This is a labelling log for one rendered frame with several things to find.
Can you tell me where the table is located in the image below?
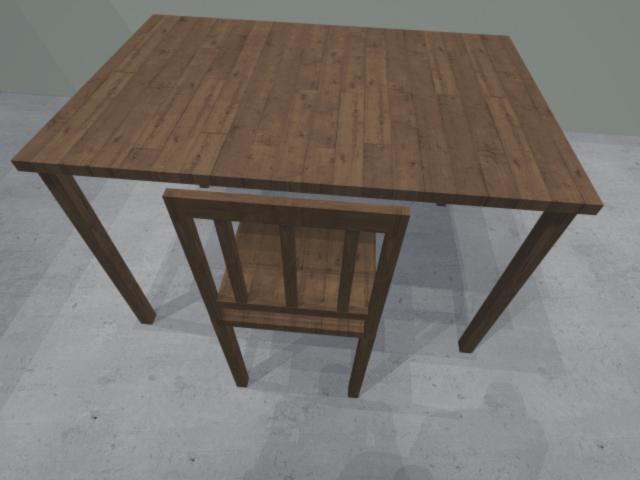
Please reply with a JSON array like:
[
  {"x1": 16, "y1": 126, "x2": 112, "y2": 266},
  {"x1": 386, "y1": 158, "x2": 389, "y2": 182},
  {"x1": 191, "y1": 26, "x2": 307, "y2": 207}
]
[{"x1": 10, "y1": 14, "x2": 604, "y2": 353}]

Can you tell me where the chair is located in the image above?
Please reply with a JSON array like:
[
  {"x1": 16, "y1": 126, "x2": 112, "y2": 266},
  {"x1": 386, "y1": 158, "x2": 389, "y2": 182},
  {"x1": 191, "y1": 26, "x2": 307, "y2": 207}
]
[{"x1": 162, "y1": 188, "x2": 410, "y2": 398}]

